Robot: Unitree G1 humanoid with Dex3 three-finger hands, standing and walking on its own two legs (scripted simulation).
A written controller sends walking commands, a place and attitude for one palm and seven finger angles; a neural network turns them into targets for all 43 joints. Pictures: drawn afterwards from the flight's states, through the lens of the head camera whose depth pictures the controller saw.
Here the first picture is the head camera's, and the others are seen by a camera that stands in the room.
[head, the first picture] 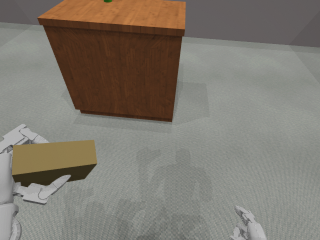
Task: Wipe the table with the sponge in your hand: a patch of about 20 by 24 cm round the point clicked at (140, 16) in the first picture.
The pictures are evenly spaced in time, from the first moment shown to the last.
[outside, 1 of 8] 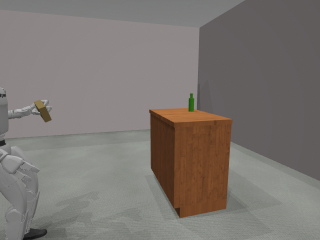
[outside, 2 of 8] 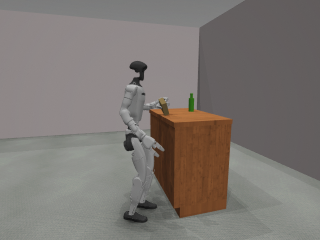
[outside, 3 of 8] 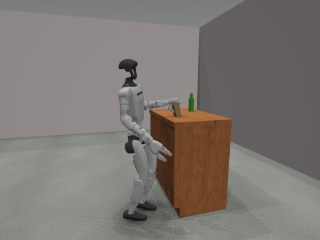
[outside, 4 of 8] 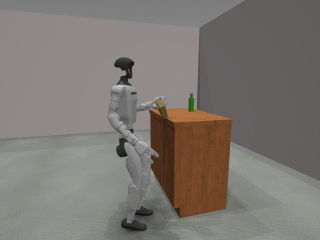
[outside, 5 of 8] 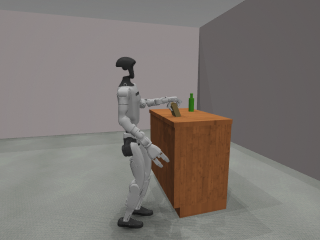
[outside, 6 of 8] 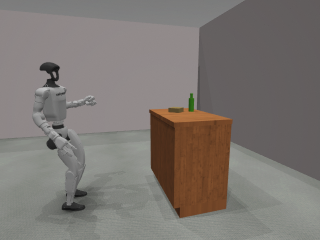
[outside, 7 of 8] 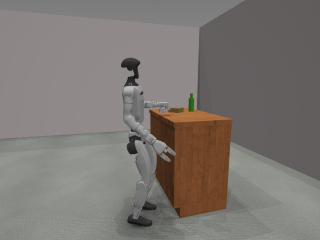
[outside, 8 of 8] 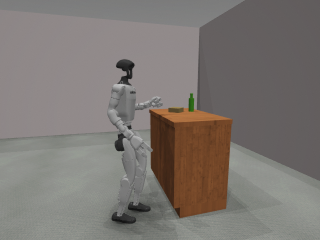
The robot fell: no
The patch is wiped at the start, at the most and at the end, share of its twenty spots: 0.00 1.00 1.00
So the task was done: no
